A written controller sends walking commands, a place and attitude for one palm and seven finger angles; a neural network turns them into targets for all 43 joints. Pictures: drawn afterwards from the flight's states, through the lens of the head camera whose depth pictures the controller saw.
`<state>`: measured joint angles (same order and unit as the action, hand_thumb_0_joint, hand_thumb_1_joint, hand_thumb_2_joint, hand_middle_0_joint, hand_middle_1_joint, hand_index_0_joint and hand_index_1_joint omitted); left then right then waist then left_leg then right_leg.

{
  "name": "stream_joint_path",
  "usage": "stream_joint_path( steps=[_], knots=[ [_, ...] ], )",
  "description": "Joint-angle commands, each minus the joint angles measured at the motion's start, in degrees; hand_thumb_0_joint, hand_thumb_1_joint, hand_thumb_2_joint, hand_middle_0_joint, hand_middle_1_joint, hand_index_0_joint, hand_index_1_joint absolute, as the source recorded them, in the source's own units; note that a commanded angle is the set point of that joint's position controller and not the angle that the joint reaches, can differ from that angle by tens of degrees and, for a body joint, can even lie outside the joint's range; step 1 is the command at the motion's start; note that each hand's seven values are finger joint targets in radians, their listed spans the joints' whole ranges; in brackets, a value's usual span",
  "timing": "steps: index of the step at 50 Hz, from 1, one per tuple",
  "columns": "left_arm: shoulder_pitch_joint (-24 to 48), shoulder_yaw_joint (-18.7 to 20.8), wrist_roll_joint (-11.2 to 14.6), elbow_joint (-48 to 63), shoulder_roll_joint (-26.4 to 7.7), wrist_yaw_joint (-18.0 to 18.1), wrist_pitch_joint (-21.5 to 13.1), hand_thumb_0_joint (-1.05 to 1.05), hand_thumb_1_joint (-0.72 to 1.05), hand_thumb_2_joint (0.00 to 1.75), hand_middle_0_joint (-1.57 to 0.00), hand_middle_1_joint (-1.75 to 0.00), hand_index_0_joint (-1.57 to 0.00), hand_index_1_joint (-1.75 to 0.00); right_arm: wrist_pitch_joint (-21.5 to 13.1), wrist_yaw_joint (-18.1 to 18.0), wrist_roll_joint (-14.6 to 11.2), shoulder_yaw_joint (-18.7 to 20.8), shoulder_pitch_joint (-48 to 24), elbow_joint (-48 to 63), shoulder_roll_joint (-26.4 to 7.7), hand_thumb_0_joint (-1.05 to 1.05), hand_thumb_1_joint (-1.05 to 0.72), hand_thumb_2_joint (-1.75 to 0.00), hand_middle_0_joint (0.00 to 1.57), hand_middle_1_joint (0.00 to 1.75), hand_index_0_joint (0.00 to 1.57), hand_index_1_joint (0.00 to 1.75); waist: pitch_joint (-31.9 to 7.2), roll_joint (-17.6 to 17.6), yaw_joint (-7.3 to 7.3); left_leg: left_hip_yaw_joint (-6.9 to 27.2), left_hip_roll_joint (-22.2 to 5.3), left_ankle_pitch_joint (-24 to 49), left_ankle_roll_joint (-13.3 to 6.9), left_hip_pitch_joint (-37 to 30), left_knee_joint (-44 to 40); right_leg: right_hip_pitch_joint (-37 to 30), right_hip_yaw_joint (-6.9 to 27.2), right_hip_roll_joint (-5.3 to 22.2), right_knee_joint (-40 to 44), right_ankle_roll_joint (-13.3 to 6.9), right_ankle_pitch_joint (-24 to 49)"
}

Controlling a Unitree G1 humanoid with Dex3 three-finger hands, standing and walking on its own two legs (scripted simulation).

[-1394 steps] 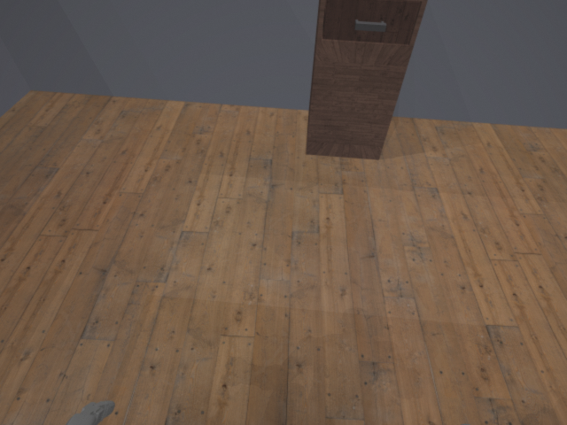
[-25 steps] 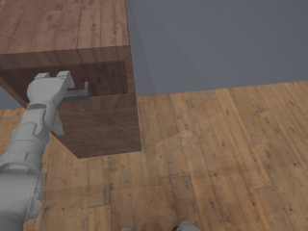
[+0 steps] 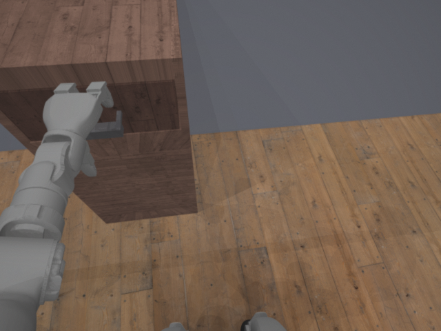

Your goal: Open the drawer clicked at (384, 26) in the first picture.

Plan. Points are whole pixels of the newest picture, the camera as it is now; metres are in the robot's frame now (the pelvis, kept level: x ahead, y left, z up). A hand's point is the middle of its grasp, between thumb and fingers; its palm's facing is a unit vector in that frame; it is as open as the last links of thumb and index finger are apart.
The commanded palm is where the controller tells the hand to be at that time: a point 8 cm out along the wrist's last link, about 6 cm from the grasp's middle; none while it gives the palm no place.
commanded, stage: re-aim the fingers above the handle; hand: left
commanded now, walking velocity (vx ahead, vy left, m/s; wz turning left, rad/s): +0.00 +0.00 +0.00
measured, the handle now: (94, 123) +0.54 +0.27 -0.02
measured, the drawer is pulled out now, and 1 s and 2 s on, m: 0.00 0.00 0.00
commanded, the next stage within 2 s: lower the fingers behind the handle in 0.28 s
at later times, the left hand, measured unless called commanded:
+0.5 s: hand (80, 128) +0.49 +0.26 +0.04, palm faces +0.03 +0.00 -1.00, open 13.8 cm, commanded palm +0.46 +0.25 +0.08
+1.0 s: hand (84, 146) +0.47 +0.27 +0.00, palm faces -0.05 +0.02 -1.00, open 14.0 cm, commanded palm +0.46 +0.25 +0.05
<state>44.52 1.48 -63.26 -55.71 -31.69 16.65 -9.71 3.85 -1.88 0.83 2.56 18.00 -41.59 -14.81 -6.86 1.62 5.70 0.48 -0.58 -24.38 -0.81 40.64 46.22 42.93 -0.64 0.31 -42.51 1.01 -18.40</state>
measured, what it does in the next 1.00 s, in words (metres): stands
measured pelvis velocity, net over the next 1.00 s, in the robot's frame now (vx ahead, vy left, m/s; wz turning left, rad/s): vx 0.00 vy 0.00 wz -0.02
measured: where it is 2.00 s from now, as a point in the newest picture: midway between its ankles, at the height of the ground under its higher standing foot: outside the picture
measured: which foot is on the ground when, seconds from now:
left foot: down 0.00-1.00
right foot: down 0.00-1.00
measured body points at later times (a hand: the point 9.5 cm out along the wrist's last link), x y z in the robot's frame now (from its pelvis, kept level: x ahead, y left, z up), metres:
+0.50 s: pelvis +0.00 +0.00 +0.00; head +0.11 +0.01 +0.43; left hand +0.48 +0.26 +0.09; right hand +0.03 -0.28 -0.13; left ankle -0.03 +0.11 -0.70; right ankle +0.01 -0.14 -0.70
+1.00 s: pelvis +0.00 +0.00 -0.01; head +0.12 -0.01 +0.42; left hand +0.47 +0.26 +0.05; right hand +0.01 -0.28 -0.15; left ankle -0.03 +0.11 -0.70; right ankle +0.01 -0.14 -0.70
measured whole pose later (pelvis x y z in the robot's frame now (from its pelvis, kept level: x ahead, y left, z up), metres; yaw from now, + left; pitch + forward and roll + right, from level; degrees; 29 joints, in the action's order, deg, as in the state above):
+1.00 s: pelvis +0.00 +0.00 -0.01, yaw -1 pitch +23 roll -1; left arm 43.9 2.3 -63.5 -60.0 -31.3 21.6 -2.2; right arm 4.2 0.1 1.3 3.4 18.7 -42.6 -15.1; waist -7.6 2.9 5.2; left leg -0.2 -1.0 -26.0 -0.8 47.0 50.6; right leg 49.8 0.1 -0.1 -47.1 1.0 -19.8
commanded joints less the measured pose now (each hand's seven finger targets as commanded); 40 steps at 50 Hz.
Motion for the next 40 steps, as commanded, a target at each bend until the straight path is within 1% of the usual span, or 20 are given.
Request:
stream_joint_path(
  steps=[1,3,5,6,7,10,11,15,16,20,22,25,26,28,31,33,35,36,39,40],
  knots=[
    [21.4,9.55,0.16,5.11,-23.74,5.52,5.81,0.0,-0.5,0.3,-0.3,-1.2,-0.3,-1.2,-0.04,0.39,0.8,2.45,6.44,2.83,-10.0,0.0,-0.9,-0.9,0.2,0.3,0.2,0.3,-24.92,5.14,-3.23,-1.62,2.31,26.64,-0.41,-7.82,-3.77,-16.34,-1.17,-2.75,0.18,-2.75,19.86],
    [19.02,7.79,0.23,3.23,-22.34,4.84,8.57,0.0,-0.5,0.3,-0.3,-1.2,-0.3,-1.2,0.26,0.73,0.41,2.51,6.8,3.56,-9.97,0.0,-0.9,-0.9,0.2,0.3,0.2,0.3,-27.09,3.68,-3.49,-2.27,2.14,27.5,-0.39,-7.84,-3.94,-18.68,-1.07,-2.69,0.3,-2.44,22.14],
    [20.03,4.17,0.66,1.77,-18.99,2.63,10.12,0.0,-0.5,0.3,-0.3,-1.2,-0.3,-1.2,0.16,0.64,-0.16,2.88,7.66,3.79,-10.31,0.0,-0.9,-0.9,0.2,0.3,0.2,0.3,-26.22,1.26,-1.5,-2.45,1.6,26.58,-0.67,-8.5,-4.41,-18.74,-0.99,-2.79,1.66,-2.05,22.48],
    [19.54,4.15,1.21,1.96,-18.69,1.1,9.86,0.0,-0.5,0.3,-0.3,-1.2,-0.3,-1.2,0.18,0.43,-0.31,3.11,8.08,3.89,-10.5,0.0,-0.9,-0.9,0.2,0.3,0.2,0.3,-27.31,-0.31,-1.22,-2.49,1.5,27.33,-0.92,-9.0,-4.38,-20.15,-0.67,-2.68,2.08,-1.93,23.74],
    [19.59,3.75,1.52,3.32,-18.87,-0.41,9.28,0.0,-0.5,0.3,-0.3,-1.2,-0.3,-1.2,0.17,0.06,-0.54,3.31,8.43,4.01,-10.64,0.0,-0.9,-0.9,0.2,0.3,0.2,0.3,-28.1,-0.33,-0.91,-2.46,1.32,27.19,-1.13,-9.96,-4.59,-20.75,-0.31,-2.62,2.55,-1.69,24.24],
    [22.42,-0.63,3.08,12.72,-12.72,-4.06,4.19,0.0,-0.5,0.3,-0.3,-1.2,-0.3,-1.2,-0.56,-1.19,-0.56,4.33,8.87,4.63,-9.69,0.0,-0.9,-0.9,0.2,0.3,0.2,0.3,-29.75,1.14,0.86,-1.39,1.12,30.64,-1.6,-15.96,-4.43,-19.49,-0.1,-2.98,4.03,-1.6,24.4],
    [24.03,-1.25,3.72,15.77,-11.61,-4.67,2.0,0.0,-0.5,0.3,-0.3,-1.2,-0.3,-1.2,-0.75,-1.55,-0.45,4.57,8.8,4.58,-9.47,0.0,-0.9,-0.9,0.2,0.3,0.2,0.3,-28.57,1.66,1.85,-0.94,0.93,31.64,-1.58,-17.66,-4.07,-17.55,-0.13,-3.03,4.36,-1.64,23.57],
    [23.9,2.68,3.15,17.96,-14.02,-2.16,-2.98,0.0,-0.5,0.3,-0.3,-1.2,-0.3,-1.2,-0.99,-2.02,0.02,4.56,9.21,2.76,-9.11,0.0,-0.9,-0.9,0.2,0.3,0.2,0.3,-23.95,5.65,0.82,0.58,0.77,34.18,-0.52,-18.91,-3.33,-10.98,-1.29,-3.45,2.92,-2.32,19.54],
    [25.06,4.89,2.66,17.32,-16.54,-0.68,-3.19,0.0,-0.5,0.3,-0.3,-1.2,-0.3,-1.2,-0.79,-1.75,0.25,4.47,9.11,2.1,-9.43,0.0,-0.9,-0.9,0.2,0.3,0.2,0.3,-23.16,6.19,0.3,0.44,0.85,34.1,-0.3,-17.74,-3.02,-10.49,-1.35,-3.42,2.44,-2.58,19.3],
    [22.55,7.91,0.1,7.75,-20.04,5.86,2.23,0.0,-0.5,0.3,-0.3,-1.2,-0.3,-1.2,-0.19,0.16,0.67,3.05,7.35,1.69,-9.63,0.0,-0.9,-0.9,0.2,0.3,0.2,0.3,-19.05,6.99,-1.53,-0.1,1.77,27.14,0.16,-9.11,-3.44,-9.08,-2.38,-3.15,0.1,-3.23,15.57],
    [20.6,5.46,-0.59,3.32,-17.1,7.31,6.45,0.0,-0.5,0.3,-0.3,-1.2,-0.3,-1.2,-0.24,1.11,0.77,2.85,7.19,2.29,-9.55,0.0,-0.9,-0.9,0.2,0.3,0.2,0.3,-20.52,6.8,-1.96,-0.85,1.83,27.71,0.24,-8.48,-3.46,-10.03,-2.63,-3.16,-0.24,-3.21,16.48],
    [22.63,2.01,-0.85,0.61,-14.6,6.13,11.33,0.0,-0.5,0.3,-0.3,-1.2,-0.3,-1.2,-0.19,1.49,0.25,3.32,8.46,2.91,-10.09,0.0,-0.9,-0.9,0.2,0.3,0.2,0.3,-25.6,3.76,-0.56,-1.37,1.29,28.03,0.1,-10.19,-3.34,-12.39,-2.23,-3.24,0.28,-2.72,18.59],
    [24.06,0.61,-0.29,0.52,-12.99,4.8,11.88,0.0,-0.5,0.3,-0.3,-1.2,-0.3,-1.2,-0.22,1.37,0.22,3.52,8.95,2.99,-10.21,0.0,-0.9,-0.9,0.2,0.3,0.2,0.3,-27.01,3.29,0.51,-1.35,1.09,28.99,-0.13,-11.44,-3.13,-13.16,-1.98,-3.22,0.71,-2.53,19.92],
    [26.34,0.01,0.57,4.21,-13.25,1.94,10.91,0.0,-0.5,0.3,-0.3,-1.2,-0.3,-1.2,-0.28,0.73,-0.12,3.93,9.69,3.35,-10.26,0.0,-0.9,-0.9,0.2,0.3,0.2,0.3,-30.47,2.66,1.07,-0.9,0.74,30.71,-0.48,-14.43,-2.86,-14.76,-1.35,-3.18,1.29,-2.05,21.64],
    [28.72,-0.82,2.01,9.9,-11.91,-1.41,5.92,0.0,-0.5,0.3,-0.3,-1.2,-0.3,-1.2,-0.72,-0.69,0.18,4.38,9.99,3.38,-9.72,0.0,-0.9,-0.9,0.2,0.3,0.2,0.3,-31.0,2.07,2.57,-0.1,0.63,31.86,-0.95,-17.2,-2.13,-13.99,-0.74,-3.17,2.06,-1.78,21.89],
    [26.55,1.51,1.88,10.43,-13.86,-1.7,2.5,0.0,-0.5,0.3,-0.3,-1.2,-0.3,-1.2,-0.97,-1.38,0.37,4.16,9.99,2.59,-9.74,0.0,-0.9,-0.9,0.2,0.3,0.2,0.3,-27.25,2.13,1.81,0.23,0.79,30.49,-1.09,-15.23,-1.99,-12.2,-0.76,-3.13,1.6,-1.96,20.47],
    [24.53,3.66,1.06,11.4,-15.22,-0.31,0.0,0.0,-0.5,0.3,-0.3,-1.2,-0.3,-1.2,-1.01,-1.34,0.76,3.9,9.68,2.17,-9.46,0.0,-0.9,-0.9,0.2,0.3,0.2,0.3,-26.02,4.45,0.48,0.34,0.84,31.73,-0.78,-13.73,-1.33,-10.41,-0.94,-3.06,0.24,-2.34,19.94],
    [23.83,6.2,0.8,11.6,-17.85,0.82,-0.67,0.0,-0.5,0.3,-0.3,-1.2,-0.3,-1.2,-0.77,-1.05,1.05,3.8,9.19,1.8,-9.67,0.0,-0.9,-0.9,0.2,0.3,0.2,0.3,-25.97,5.38,-0.55,0.02,0.92,32.81,-0.67,-12.55,-0.63,-10.3,-0.78,-3.05,-0.56,-2.6,20.67],
    [17.08,8.32,-0.39,6.59,-18.28,5.11,0.92,0.0,-0.5,0.3,-0.3,-1.2,-0.3,-1.2,-0.38,0.34,1.57,3.37,8.27,1.45,-9.49,0.0,-0.9,-0.9,0.2,0.3,0.2,0.3,-22.98,5.0,-2.17,-0.49,1.15,31.13,-0.34,-7.01,0.2,-8.62,-1.58,-3.05,-2.73,-2.9,19.65],
    [16.27,7.28,-0.55,5.3,-17.12,6.21,2.27,0.0,-0.5,0.3,-0.3,-1.2,-0.3,-1.2,-0.26,0.84,1.57,3.27,8.11,1.94,-9.47,0.0,-0.9,-0.9,0.2,0.3,0.2,0.3,-22.62,5.2,-2.33,-0.88,1.36,29.89,-0.21,-5.75,0.08,-8.79,-1.76,-3.13,-2.95,-2.95,19.49]
  ],
)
